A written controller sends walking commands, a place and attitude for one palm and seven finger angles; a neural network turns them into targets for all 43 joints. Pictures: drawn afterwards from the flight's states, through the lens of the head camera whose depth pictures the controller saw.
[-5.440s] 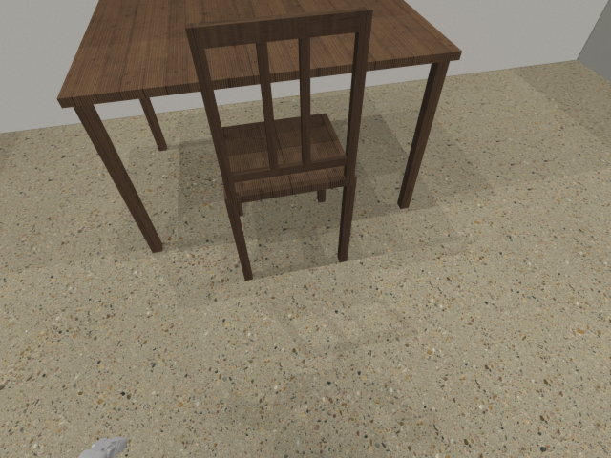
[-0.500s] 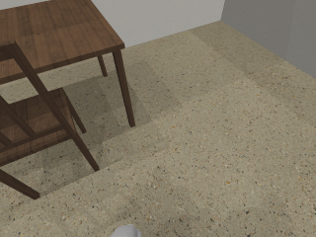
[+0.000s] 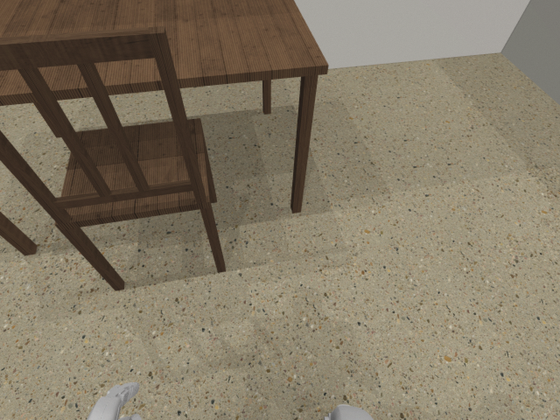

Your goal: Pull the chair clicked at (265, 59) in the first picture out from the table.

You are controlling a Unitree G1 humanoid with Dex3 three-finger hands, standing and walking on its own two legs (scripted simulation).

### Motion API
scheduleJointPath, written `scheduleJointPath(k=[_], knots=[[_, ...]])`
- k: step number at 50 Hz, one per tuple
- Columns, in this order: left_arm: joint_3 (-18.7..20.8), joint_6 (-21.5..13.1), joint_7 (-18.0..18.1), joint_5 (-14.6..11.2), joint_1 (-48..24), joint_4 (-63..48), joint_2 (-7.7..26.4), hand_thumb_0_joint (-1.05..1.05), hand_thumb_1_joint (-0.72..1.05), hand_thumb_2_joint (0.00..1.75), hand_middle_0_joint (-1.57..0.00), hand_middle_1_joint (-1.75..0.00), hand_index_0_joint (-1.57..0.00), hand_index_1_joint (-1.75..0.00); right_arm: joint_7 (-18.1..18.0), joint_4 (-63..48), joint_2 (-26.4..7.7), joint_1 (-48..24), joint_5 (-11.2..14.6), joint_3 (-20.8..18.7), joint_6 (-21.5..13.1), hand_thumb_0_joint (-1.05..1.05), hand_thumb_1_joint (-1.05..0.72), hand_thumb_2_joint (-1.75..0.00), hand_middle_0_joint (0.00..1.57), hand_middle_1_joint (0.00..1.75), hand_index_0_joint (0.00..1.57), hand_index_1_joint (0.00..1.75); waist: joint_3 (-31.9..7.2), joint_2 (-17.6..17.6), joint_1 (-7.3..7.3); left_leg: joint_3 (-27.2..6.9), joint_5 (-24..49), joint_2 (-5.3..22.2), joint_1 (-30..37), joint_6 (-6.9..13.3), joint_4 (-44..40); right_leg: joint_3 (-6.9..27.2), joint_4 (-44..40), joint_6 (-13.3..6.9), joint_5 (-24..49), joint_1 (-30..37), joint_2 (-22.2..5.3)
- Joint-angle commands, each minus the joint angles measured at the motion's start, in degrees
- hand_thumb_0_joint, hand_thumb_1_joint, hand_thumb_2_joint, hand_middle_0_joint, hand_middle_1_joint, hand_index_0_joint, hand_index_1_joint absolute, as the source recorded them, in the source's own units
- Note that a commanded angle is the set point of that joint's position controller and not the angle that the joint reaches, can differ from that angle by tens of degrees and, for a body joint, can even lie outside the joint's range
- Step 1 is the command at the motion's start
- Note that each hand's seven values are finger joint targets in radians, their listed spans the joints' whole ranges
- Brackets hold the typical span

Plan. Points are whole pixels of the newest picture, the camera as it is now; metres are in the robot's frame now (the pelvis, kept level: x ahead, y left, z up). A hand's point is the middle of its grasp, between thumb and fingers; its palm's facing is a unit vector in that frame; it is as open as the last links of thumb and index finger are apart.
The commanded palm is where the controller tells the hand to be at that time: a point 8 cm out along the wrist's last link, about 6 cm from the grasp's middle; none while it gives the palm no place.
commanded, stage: turn to face it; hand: left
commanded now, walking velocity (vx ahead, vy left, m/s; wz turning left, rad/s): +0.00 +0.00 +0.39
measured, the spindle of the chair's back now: (73, 141) +0.65 +0.48 -0.05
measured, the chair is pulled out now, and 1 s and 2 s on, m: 0.00 0.00 0.00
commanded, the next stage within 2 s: take the last steps up to it in 0.28 s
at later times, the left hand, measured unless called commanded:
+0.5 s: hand out of the picture -0.02 +0.16 -0.16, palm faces +0.26 -0.93 -0.26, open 7.4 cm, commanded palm none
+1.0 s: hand out of the picture +0.11 +0.21 -0.17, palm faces +0.25 -0.95 -0.19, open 7.4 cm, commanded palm none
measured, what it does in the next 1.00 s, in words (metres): steps on the spot: right foot, then left foot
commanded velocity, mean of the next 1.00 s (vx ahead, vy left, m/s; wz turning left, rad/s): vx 0.19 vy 0.01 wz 0.13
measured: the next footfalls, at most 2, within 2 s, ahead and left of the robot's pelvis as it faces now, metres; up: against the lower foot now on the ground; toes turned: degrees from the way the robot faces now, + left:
right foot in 0.14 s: +0.04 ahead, -0.14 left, +0.00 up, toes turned +2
left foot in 0.60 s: -0.01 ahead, +0.11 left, +0.00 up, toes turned +18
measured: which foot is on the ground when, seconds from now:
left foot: down 0.00-0.14, up 0.16-0.58, down 0.60-1.00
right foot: up 0.00-0.12, down 0.14-0.60, up 0.62-1.00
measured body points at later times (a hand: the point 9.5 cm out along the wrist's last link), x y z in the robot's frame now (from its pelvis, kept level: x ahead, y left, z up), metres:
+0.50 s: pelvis -0.01 -0.03 +0.00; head +0.02 -0.04 +0.45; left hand -0.04 +0.21 -0.14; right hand +0.12 -0.27 -0.15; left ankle -0.06 +0.11 -0.70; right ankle +0.00 -0.14 -0.74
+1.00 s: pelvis +0.10 +0.02 -0.01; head +0.12 +0.02 +0.44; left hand +0.10 +0.26 -0.15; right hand +0.07 -0.21 -0.16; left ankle -0.05 +0.09 -0.74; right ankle +0.22 -0.06 -0.71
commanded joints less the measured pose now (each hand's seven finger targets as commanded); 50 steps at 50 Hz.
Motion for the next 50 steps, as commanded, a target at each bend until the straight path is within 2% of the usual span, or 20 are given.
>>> scheduleJointPath(k=[1, 4, 5, 6, 7, 8, 9, 11, 12, 20, 24, 27, 28, 30, 31, 32, 36, 40, 48, 50], knots=[[0.53, -1.56, 0.61, -0.60, 0.19, -4.98, 3.60, 0.00, 0.90, 0.90, -0.20, -0.30, -0.20, -0.30, -0.96, -3.67, -12.00, 1.27, 0.03, -3.65, -0.54, 0.00, -0.90, -0.90, 0.20, 0.30, 0.20, 0.30, -8.62, 8.81, -0.43, -17.06, 23.93, 14.70, 6.01, 7.85, -4.79, 0.22, -7.38, -1.33, -0.25, 3.07, 1.69], [0.58, -2.28, 0.90, -0.78, 4.77, -3.94, 4.04, 0.00, 0.90, 0.90, -0.20, -0.30, -0.20, -0.30, -0.82, -3.92, -11.12, -0.10, 0.42, -3.46, -0.35, 0.00, -0.90, -0.90, 0.20, 0.30, 0.20, 0.30, -9.26, 6.98, 1.87, -16.81, 22.18, 12.27, 0.55, 5.51, -1.12, -0.64, -21.34, -2.06, 8.51, 13.66, 2.77], [0.85, -2.79, 1.09, -0.65, 6.76, -3.53, 5.18, 0.00, 0.90, 0.90, -0.20, -0.30, -0.20, -0.30, -0.67, -3.96, -9.91, -0.09, 0.82, -3.28, -0.41, 0.00, -0.90, -0.90, 0.20, 0.30, 0.20, 0.30, -9.80, 4.11, 3.00, -15.26, 15.73, 9.95, -3.95, 3.06, 2.05, 0.94, -29.62, -2.47, 13.53, 20.33, 0.62], [1.63, -3.42, 1.47, 0.21, 8.10, -3.36, 9.36, 0.00, 0.90, 0.90, -0.20, -0.30, -0.20, -0.30, -0.34, -4.45, -6.41, 1.31, 1.42, -2.78, -0.58, 0.00, -0.90, -0.90, 0.20, 0.30, 0.20, 0.30, -10.84, -7.69, 3.14, -8.20, 0.10, 3.94, -13.26, -1.13, 11.51, 12.19, -35.14, -5.86, 15.85, 27.89, -11.18], [2.08, -3.40, 1.33, 0.63, 7.98, -3.93, 12.67, 0.00, 0.90, 0.90, -0.20, -0.30, -0.20, -0.30, -0.37, -5.70, -5.08, 1.67, 1.11, -2.70, -0.55, 0.00, -0.90, -0.90, 0.20, 0.30, 0.20, 0.30, -9.87, -15.88, 3.15, 0.21, -20.73, -2.00, -18.19, -4.21, 23.80, 22.14, -36.36, -12.93, 22.86, 25.12, -23.53], [2.24, -3.42, 1.65, 0.09, 6.94, -4.12, 11.10, 0.00, 0.90, 0.90, -0.20, -0.30, -0.20, -0.30, -0.60, -5.04, -7.74, 1.13, 0.40, -3.35, 0.51, 0.00, -0.90, -0.90, 0.20, 0.30, 0.20, 0.30, -9.11, -15.20, 3.08, -2.45, -21.36, 1.22, -16.11, -3.98, 32.66, 20.42, -36.90, -15.18, 22.64, 18.83, -23.53], [1.78, -3.26, 1.60, 0.06, 4.36, -4.45, 9.41, 0.00, 0.90, 0.90, -0.20, -0.30, -0.20, -0.30, -0.38, -3.96, -7.22, 0.60, 0.35, -3.45, 0.95, 0.00, -0.90, -0.90, 0.20, 0.30, 0.20, 0.30, -6.15, -11.23, 1.81, -1.84, -18.26, 1.78, -16.07, -4.22, 38.44, 17.88, -36.58, -15.40, 21.86, 15.62, -19.78], [0.78, -3.56, 1.25, 0.00, 1.05, -4.55, 6.20, 0.00, 0.90, 0.90, -0.20, -0.30, -0.20, -0.30, 0.24, -1.66, -6.35, 2.12, 0.26, -3.12, 1.30, 0.00, -0.90, -0.90, 0.20, 0.30, 0.20, 0.30, -2.73, -7.58, -0.21, 0.07, -11.07, 3.42, -16.43, -5.06, 42.99, 8.14, -35.14, -13.57, 23.13, 13.37, -14.37], [0.57, -3.81, 1.16, 0.02, 1.88, -4.23, 5.55, 0.00, 0.90, 0.90, -0.20, -0.30, -0.20, -0.30, 0.36, -1.24, -5.97, 2.31, 0.28, -2.84, 1.27, 0.00, -0.90, -0.90, 0.20, 0.30, 0.20, 0.30, -3.10, -8.07, 0.06, 0.89, -9.62, 3.58, -16.15, -5.48, 42.84, 5.90, -34.65, -13.02, 25.76, 14.14, -13.18], [1.20, -3.88, 1.00, 0.76, 12.21, 1.62, 7.74, 0.00, 0.90, 0.90, -0.20, -0.30, -0.20, -0.30, 0.10, -0.99, -3.66, -4.41, 0.83, -1.02, 0.79, 0.00, -0.90, -0.90, 0.20, 0.30, 0.20, 0.30, -5.68, -10.21, 4.56, 6.14, -14.01, 3.75, -11.34, -6.20, 23.60, 3.04, -31.98, -14.27, 38.34, 22.51, -14.15], [1.54, -4.29, 0.49, 1.04, 14.45, 4.50, 8.40, 0.00, 0.90, 0.90, -0.20, -0.30, -0.20, -0.30, 0.64, -1.15, -3.54, -5.25, 0.69, -0.48, -0.38, 0.00, -0.90, -0.90, 0.20, 0.30, 0.20, 0.30, -5.18, -11.74, 5.33, 7.73, -14.85, 4.28, -7.68, -4.32, 15.57, 5.73, -35.28, -14.58, 20.11, 21.39, -16.28], [1.42, -4.10, 0.02, 0.63, 11.97, 5.70, 8.17, 0.00, 0.90, 0.90, -0.20, -0.30, -0.20, -0.30, 0.52, 0.85, -3.32, 0.55, 0.46, 0.00, -1.70, 0.00, -0.90, -0.90, 0.20, 0.30, 0.20, 0.30, -4.51, -10.20, 2.11, 10.66, -7.71, 3.22, 4.79, -2.91, 0.56, 1.78, -33.07, -11.58, 6.03, 13.31, -13.34], [1.06, -3.89, -0.23, 0.34, 11.39, 5.87, 6.61, 0.00, 0.90, 0.90, -0.20, -0.30, -0.20, -0.30, 0.27, 2.01, -4.60, 3.75, 0.48, -0.28, -2.16, 0.00, -0.90, -0.90, 0.20, 0.30, 0.20, 0.30, -4.46, -5.12, 0.41, 9.47, -5.72, 3.90, 13.11, -2.27, -5.36, -0.72, -29.04, -9.36, 0.54, 6.48, -10.99], [-0.68, -3.73, -1.01, 0.24, 8.93, 2.83, 0.10, 0.00, 0.90, 0.90, -0.20, -0.30, -0.20, -0.30, -0.70, 3.99, -13.63, 13.33, -0.22, -2.10, -2.50, 0.00, -0.90, -0.90, 0.20, 0.30, 0.20, 0.30, -3.35, 18.76, -3.70, -17.96, -13.82, 24.60, 22.56, 7.17, -15.39, -10.25, -4.11, -4.35, -9.72, -13.57, -0.09], [-0.64, -3.70, -0.68, 1.04, 4.73, 2.09, 1.81, 0.00, 0.90, 0.90, -0.20, -0.30, -0.20, -0.30, -1.10, 4.72, -12.44, 14.11, -0.06, -1.80, -2.51, 0.00, -0.90, -0.90, 0.20, 0.30, 0.20, 0.30, -0.71, 14.96, -4.78, -20.09, -16.19, 25.43, 17.36, 9.22, -17.52, -5.23, 2.95, -5.25, -9.76, -14.64, -1.20], [-0.46, -3.67, -0.91, 0.93, 3.77, 2.74, 1.70, 0.00, 0.90, 0.90, -0.20, -0.30, -0.20, -0.30, -1.57, 4.49, -10.65, 11.85, -0.01, -1.10, -2.73, 0.00, -0.90, -0.90, 0.20, 0.30, 0.20, 0.30, 2.03, 12.94, -3.43, -18.35, -16.69, 24.13, 13.80, 9.72, -18.19, -3.11, 7.41, -5.51, -5.90, -15.80, -2.24], [-0.83, -3.73, -2.12, 0.73, 10.10, 7.18, 0.75, 0.00, 0.90, 0.90, -0.20, -0.30, -0.20, -0.30, -1.87, 3.86, -6.06, 7.14, 0.70, 0.40, -4.52, 0.00, -0.90, -0.90, 0.20, 0.30, 0.20, 0.30, 2.70, 7.03, 1.20, -5.10, -2.49, 16.91, 9.39, 7.43, -18.79, -2.74, 9.49, -4.84, 7.40, -11.13, -3.48], [-0.95, -3.56, -1.92, 0.61, 8.53, 7.01, -0.03, 0.00, 0.90, 0.90, -0.20, -0.30, -0.20, -0.30, -2.15, 6.17, -5.15, 10.86, 1.01, 0.32, -5.64, 0.00, -0.90, -0.90, 0.20, 0.30, 0.20, 0.30, 1.87, 4.83, 1.39, -2.47, 10.81, 17.14, 13.47, 8.90, -18.01, -2.94, 6.06, -3.72, 10.08, -12.78, -3.78], [-0.80, -4.51, -2.32, 0.10, -1.33, 3.63, -1.56, 0.00, 0.90, 0.90, -0.20, -0.30, -0.20, -0.30, -2.37, 10.40, -4.77, 16.04, 0.06, -0.02, -5.82, 0.00, -0.90, -0.90, 0.20, 0.30, 0.20, 0.30, 3.83, 4.89, -0.97, -0.80, 17.23, 18.20, 13.62, 8.50, -14.42, -5.23, -11.27, -6.16, 9.78, -6.55, -1.80], [-0.28, -4.90, -2.32, 0.12, 1.97, 4.27, -1.57, 0.00, 0.90, 0.90, -0.20, -0.30, -0.20, -0.30, -2.50, 11.01, -5.33, 14.87, -0.02, -0.04, -5.78, 0.00, -0.90, -0.90, 0.20, 0.30, 0.20, 0.30, 2.76, 5.05, 1.32, 0.65, 21.32, 17.60, 10.73, 7.46, -10.01, -6.45, -15.90, -7.46, 10.33, 2.10, 0.26]])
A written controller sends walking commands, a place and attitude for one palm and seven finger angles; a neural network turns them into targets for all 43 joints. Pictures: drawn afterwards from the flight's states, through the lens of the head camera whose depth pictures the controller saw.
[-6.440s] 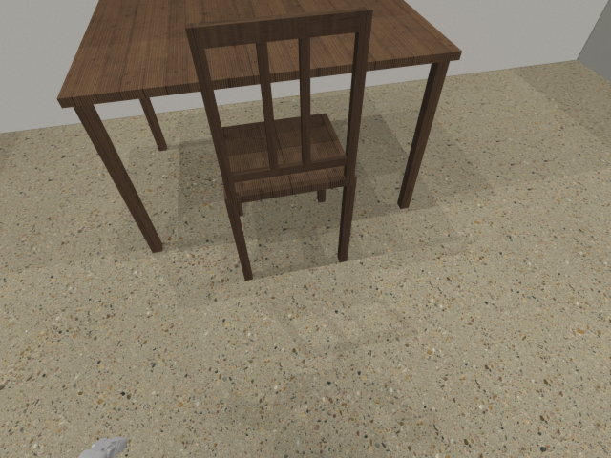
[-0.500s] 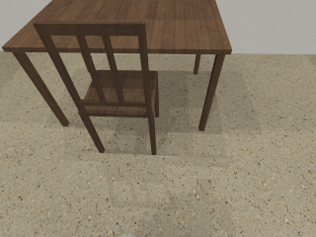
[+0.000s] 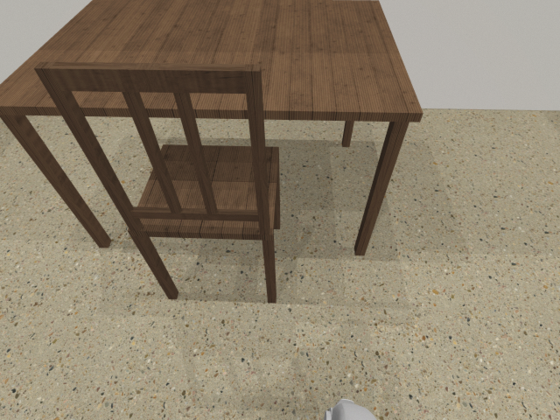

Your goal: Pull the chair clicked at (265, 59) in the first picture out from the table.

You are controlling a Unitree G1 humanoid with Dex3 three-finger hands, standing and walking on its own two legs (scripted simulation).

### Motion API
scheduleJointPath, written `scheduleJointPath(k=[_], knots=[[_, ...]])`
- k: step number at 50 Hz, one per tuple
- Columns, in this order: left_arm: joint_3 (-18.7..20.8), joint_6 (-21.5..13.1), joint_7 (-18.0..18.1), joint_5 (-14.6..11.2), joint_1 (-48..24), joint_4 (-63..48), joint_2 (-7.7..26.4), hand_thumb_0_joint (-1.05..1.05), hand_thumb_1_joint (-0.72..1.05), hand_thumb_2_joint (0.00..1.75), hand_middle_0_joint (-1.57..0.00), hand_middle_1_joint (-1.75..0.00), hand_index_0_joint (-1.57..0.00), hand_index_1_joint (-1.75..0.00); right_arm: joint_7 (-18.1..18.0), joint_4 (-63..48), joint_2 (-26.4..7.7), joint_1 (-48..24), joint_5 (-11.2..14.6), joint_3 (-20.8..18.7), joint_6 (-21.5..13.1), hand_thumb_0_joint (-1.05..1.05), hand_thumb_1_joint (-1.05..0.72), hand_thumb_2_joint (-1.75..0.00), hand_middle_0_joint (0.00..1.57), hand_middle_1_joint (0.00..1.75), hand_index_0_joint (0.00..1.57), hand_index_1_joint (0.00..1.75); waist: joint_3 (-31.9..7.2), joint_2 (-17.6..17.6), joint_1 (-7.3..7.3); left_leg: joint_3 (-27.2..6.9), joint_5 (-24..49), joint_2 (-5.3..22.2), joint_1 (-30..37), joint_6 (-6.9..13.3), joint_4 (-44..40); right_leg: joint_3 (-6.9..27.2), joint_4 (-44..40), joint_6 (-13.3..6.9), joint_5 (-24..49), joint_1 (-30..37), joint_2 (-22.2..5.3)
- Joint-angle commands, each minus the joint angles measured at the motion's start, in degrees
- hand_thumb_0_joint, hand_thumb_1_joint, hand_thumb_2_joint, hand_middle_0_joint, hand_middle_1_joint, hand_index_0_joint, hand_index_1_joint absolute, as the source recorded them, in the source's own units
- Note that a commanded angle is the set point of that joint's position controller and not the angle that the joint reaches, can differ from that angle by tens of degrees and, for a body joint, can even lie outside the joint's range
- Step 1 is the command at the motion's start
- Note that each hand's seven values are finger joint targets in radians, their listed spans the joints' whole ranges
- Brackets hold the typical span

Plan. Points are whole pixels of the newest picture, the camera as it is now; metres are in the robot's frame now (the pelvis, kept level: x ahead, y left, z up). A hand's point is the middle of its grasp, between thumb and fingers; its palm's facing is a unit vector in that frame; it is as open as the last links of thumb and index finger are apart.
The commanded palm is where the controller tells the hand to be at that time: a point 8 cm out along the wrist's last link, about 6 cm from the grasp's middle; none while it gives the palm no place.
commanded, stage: take the last steps up to it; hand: left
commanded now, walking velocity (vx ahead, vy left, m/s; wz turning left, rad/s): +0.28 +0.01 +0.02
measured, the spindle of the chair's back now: (157, 160) +0.65 +0.31 -0.05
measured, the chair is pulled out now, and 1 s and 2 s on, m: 0.00 0.00 0.00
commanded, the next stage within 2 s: come to a stop and stand still in 0.34 s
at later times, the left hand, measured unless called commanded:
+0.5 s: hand out of the picture +0.14 +0.14 -0.16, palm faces +0.10 -0.98 -0.17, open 7.3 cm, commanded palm none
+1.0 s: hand (184, 396) +0.19 +0.18 -0.17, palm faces +0.04 -0.96 -0.28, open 7.4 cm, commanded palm none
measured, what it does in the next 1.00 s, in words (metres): walks ahead: right foot, then left foot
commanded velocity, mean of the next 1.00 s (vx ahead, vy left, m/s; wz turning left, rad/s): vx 0.01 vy -0.03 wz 0.02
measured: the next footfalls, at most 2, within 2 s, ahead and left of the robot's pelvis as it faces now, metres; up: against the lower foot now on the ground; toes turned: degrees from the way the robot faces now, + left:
right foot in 0.06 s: +0.16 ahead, -0.11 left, +0.00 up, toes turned -7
left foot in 0.56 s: +0.22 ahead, +0.08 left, +0.00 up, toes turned +2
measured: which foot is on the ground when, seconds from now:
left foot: down 0.00-0.08, up 0.10-0.54, down 0.56-1.00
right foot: up 0.00-0.04, down 0.06-0.58, up 0.60-0.96, down 0.98-1.00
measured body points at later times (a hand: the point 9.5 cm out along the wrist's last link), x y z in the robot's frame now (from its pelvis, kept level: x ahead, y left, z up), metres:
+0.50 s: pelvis +0.16 -0.02 +0.01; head +0.17 -0.03 +0.46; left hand +0.14 +0.19 -0.14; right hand +0.25 -0.25 -0.14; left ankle +0.24 +0.11 -0.70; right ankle +0.12 -0.11 -0.73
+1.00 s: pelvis +0.16 -0.03 +0.00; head +0.17 -0.04 +0.45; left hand +0.19 +0.23 -0.15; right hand +0.23 -0.27 -0.16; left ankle +0.25 +0.10 -0.73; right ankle +0.13 -0.16 -0.74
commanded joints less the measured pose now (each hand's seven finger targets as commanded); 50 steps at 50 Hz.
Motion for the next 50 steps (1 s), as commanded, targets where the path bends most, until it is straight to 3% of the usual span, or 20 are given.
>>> scheduleJointPath(k=[1, 2, 3, 4, 5, 7, 9, 11, 21, 24, 26, 28, 30, 33, 38, 44, 47, 48, 49, 50], knots=[[1.48, -2.66, 0.15, -0.26, 3.11, -3.02, 4.20, 0.00, 0.90, 0.90, -0.20, -0.30, -0.20, -0.30, -0.69, -1.15, -9.26, 1.00, 0.31, -1.84, -0.92, 0.00, -0.90, -0.90, 0.20, 0.30, 0.20, 0.30, 1.80, 4.23, 4.01, -5.38, 33.47, 14.03, -9.83, 7.28, 7.33, -2.95, -10.63, -2.68, 2.68, 14.31, 4.22], [2.17, -3.36, 0.45, 0.00, 11.41, -0.45, 6.43, 0.00, 0.90, 0.90, -0.20, -0.30, -0.20, -0.30, -0.46, -1.15, -8.64, 1.08, 0.77, -1.83, -1.15, 0.00, -0.90, -0.90, 0.20, 0.30, 0.20, 0.30, -3.03, 1.44, 7.47, -3.31, 33.18, 11.03, -14.03, 5.30, 18.38, -0.62, -13.47, -3.77, 5.18, 26.35, 3.32], [3.50, -4.12, 1.31, 0.43, 19.05, 1.55, 11.86, 0.00, 0.90, 0.90, -0.20, -0.30, -0.20, -0.30, 0.17, -2.20, -6.00, 2.97, 1.46, -1.52, -1.37, 0.00, -0.90, -0.90, 0.20, 0.30, 0.20, 0.30, -9.99, -10.44, 9.50, 0.69, 16.77, 5.26, -26.65, 2.69, 35.18, 16.62, -17.44, -8.54, 4.98, 40.55, -9.47], [4.13, -3.96, 1.63, -0.53, 22.59, 2.43, 16.01, 0.00, 0.90, 0.90, -0.20, -0.30, -0.20, -0.30, 0.13, -3.38, -5.38, 4.32, 1.54, -1.53, -1.42, 0.00, -0.90, -0.90, 0.20, 0.30, 0.20, 0.30, -14.26, -15.30, 8.59, -0.16, -12.29, 0.45, -33.85, 1.68, 51.80, 35.01, -26.25, -14.56, 5.88, 41.97, -21.47], [4.07, -3.76, 1.80, -1.09, 17.69, 1.11, 15.06, 0.00, 0.90, 0.90, -0.20, -0.30, -0.20, -0.30, 0.29, -3.67, -6.13, 0.08, 1.49, -1.91, -0.86, 0.00, -0.90, -0.90, 0.20, 0.30, 0.20, 0.30, -11.07, -11.08, 8.45, -5.56, -10.94, 3.41, -35.73, 2.26, 58.26, 36.36, -30.50, -15.24, -5.73, 34.58, -21.36], [2.46, -3.78, 2.29, -0.92, 7.54, -1.41, 8.87, 0.00, 0.90, 0.90, -0.20, -0.30, -0.20, -0.30, 0.75, -4.42, -4.51, -4.09, 0.65, -2.08, -0.25, 0.00, -0.90, -0.90, 0.20, 0.30, 0.20, 0.30, -1.34, -1.03, 4.37, -6.39, -0.41, 7.74, -37.40, 1.83, 57.63, 24.67, -32.45, -12.40, -8.67, 20.48, -16.75], [1.16, -4.37, 2.45, -0.61, 4.36, -1.83, 4.73, 0.00, 0.90, 0.90, -0.20, -0.30, -0.20, -0.30, 1.08, -3.00, -2.07, -1.16, 0.15, -1.65, 1.06, 0.00, -0.90, -0.90, 0.20, 0.30, 0.20, 0.30, 0.78, -3.55, 1.17, -5.15, 4.05, 8.52, -33.06, 0.60, 52.31, 13.07, -33.60, -9.67, 2.78, 13.59, -12.08], [0.72, -4.71, 2.43, -0.47, 4.92, -1.17, 3.87, 0.00, 0.90, 0.90, -0.20, -0.30, -0.20, -0.30, 1.13, -2.41, -1.65, 0.48, 0.02, -1.67, 1.91, 0.00, -0.90, -0.90, 0.20, 0.30, 0.20, 0.30, -0.16, -5.28, -0.08, -3.41, 5.35, 8.38, -31.75, -0.76, 48.02, 7.73, -33.50, -9.24, 10.20, 13.13, -10.12], [0.60, -5.02, 2.55, -0.36, 10.60, 1.86, 6.01, 0.00, 0.90, 0.90, -0.20, -0.30, -0.20, -0.30, 2.14, -6.92, -2.72, -12.36, 0.39, -1.57, 1.66, 0.00, -0.90, -0.90, 0.20, 0.30, 0.20, 0.30, 0.24, -6.48, 2.67, -0.10, 8.04, 7.17, -33.39, -2.53, 27.66, 5.31, -30.71, -9.87, 25.50, 23.05, -10.32], [0.30, -4.14, 3.07, -0.21, 10.77, 2.74, 5.85, 0.00, 0.90, 0.90, -0.20, -0.30, -0.20, -0.30, 1.64, -7.27, -2.40, -14.89, 0.67, -0.77, 1.40, 0.00, -0.90, -0.90, 0.20, 0.30, 0.20, 0.30, 0.54, -5.96, 3.07, 0.06, 6.58, 5.81, -27.30, -2.28, 19.92, 4.68, -26.98, -9.20, 32.52, 22.83, -9.50], [-0.14, -3.22, 3.69, -0.59, 9.78, 3.43, 4.95, 0.00, 0.90, 0.90, -0.20, -0.30, -0.20, -0.30, 0.79, -5.61, -2.61, -11.75, 0.65, -0.24, 1.14, 0.00, -0.90, -0.90, 0.20, 0.30, 0.20, 0.30, -1.83, -6.58, 1.55, -0.02, 15.68, 4.53, -18.57, -2.40, 10.05, 2.35, -20.80, -6.14, 35.13, 23.10, -6.06], [-0.98, -2.21, 4.26, -0.89, 12.49, 3.82, 2.65, 0.00, 0.90, 0.90, -0.20, -0.30, -0.20, -0.30, 0.10, -4.12, -7.16, -7.36, 0.61, -0.78, 0.51, 0.00, -0.90, -0.90, 0.20, 0.30, 0.20, 0.30, -6.52, 2.65, 1.27, -5.66, 51.08, 12.97, -4.60, 0.55, 10.02, 1.22, -13.17, -1.84, 17.19, 16.37, -1.46], [-1.47, -0.91, 5.10, -1.33, 16.30, 4.84, 1.95, 0.00, 0.90, 0.90, -0.20, -0.30, -0.20, -0.30, -1.03, -4.08, -9.19, -7.96, 1.47, -0.72, 1.22, 0.00, -0.90, -0.90, 0.20, 0.30, 0.20, 0.30, -9.08, 13.17, 2.35, -11.60, 69.91, 21.02, -2.42, 6.31, 7.54, 0.77, -8.54, 0.86, -12.44, 14.97, 1.97], [-0.63, 1.04, 4.79, -0.80, 14.00, 4.36, 4.19, 0.00, 0.90, 0.90, -0.20, -0.30, -0.20, -0.30, -2.36, -4.98, -9.84, -11.36, 1.36, -1.56, 2.56, 0.00, -0.90, -0.90, 0.20, 0.30, 0.20, 0.30, -5.45, 9.85, 2.34, -12.70, 62.24, 22.50, -9.51, 10.01, 3.96, 4.91, 5.83, 0.84, -19.54, 12.25, 2.19], [0.92, 2.40, 3.67, -0.35, 10.99, 0.95, 3.88, 0.00, 0.90, 0.90, -0.20, -0.30, -0.20, -0.30, -2.23, -7.58, -9.99, -14.11, 0.89, -3.06, 3.59, 0.00, -0.90, -0.90, 0.20, 0.30, 0.20, 0.30, -8.53, 3.42, 1.85, -10.86, 39.61, 21.75, -12.80, 10.32, 2.24, 6.54, 16.83, 1.35, -13.98, 6.81, 2.90], [0.50, 2.29, 3.04, -0.26, 9.30, -0.85, 2.44, 0.00, 0.90, 0.90, -0.20, -0.30, -0.20, -0.30, -0.73, -8.14, -10.42, -15.67, 0.11, -3.52, 4.04, 0.00, -0.90, -0.90, 0.20, 0.30, 0.20, 0.30, -6.98, 10.31, 1.31, -11.87, 6.38, 18.51, -19.10, 7.71, -3.19, 3.05, 0.50, 0.40, -13.54, 12.45, 3.08], [0.22, 1.56, 3.17, -0.25, 13.90, 1.13, 3.16, 0.00, 0.90, 0.90, -0.20, -0.30, -0.20, -0.30, -0.13, -7.78, -10.21, -15.54, 0.38, -3.67, 4.52, 0.00, -0.90, -0.90, 0.20, 0.30, 0.20, 0.30, -5.81, 8.24, 3.36, -9.22, -3.18, 14.63, -24.37, 3.67, -0.95, 0.84, -16.34, -0.30, -3.10, 21.77, 4.12], [0.23, 0.97, 3.38, 0.05, 13.65, 1.26, 5.18, 0.00, 0.90, 0.90, -0.20, -0.30, -0.20, -0.30, 0.21, -7.38, -8.12, -14.16, 0.78, -3.37, 4.46, 0.00, -0.90, -0.90, 0.20, 0.30, 0.20, 0.30, -4.75, 2.80, 3.17, -7.18, -3.15, 10.93, -26.39, 1.21, 3.29, 4.26, -23.38, -0.81, -1.89, 23.63, 2.20], [0.19, 0.31, 3.54, 0.24, 10.94, 0.24, 8.14, 0.00, 0.90, 0.90, -0.20, -0.30, -0.20, -0.30, 0.42, -7.77, -4.90, -13.13, 1.26, -2.65, 4.64, 0.00, -0.90, -0.90, 0.20, 0.30, 0.20, 0.30, -2.84, -5.64, 1.65, -3.04, -2.75, 6.42, -26.51, -1.87, 10.05, 14.95, -29.62, -3.91, -8.78, 18.28, -6.07], [0.08, 0.25, 3.47, -0.10, 6.42, -1.09, 10.64, 0.00, 0.90, 0.90, -0.20, -0.30, -0.20, -0.30, 0.92, -8.39, -3.57, -13.86, 1.11, -1.93, 4.88, 0.00, -0.90, -0.90, 0.20, 0.30, 0.20, 0.30, -0.17, -8.69, 0.70, -1.37, -1.71, 4.85, -22.24, -2.65, 13.01, 18.34, -34.44, -6.29, -16.82, 8.54, -11.10]])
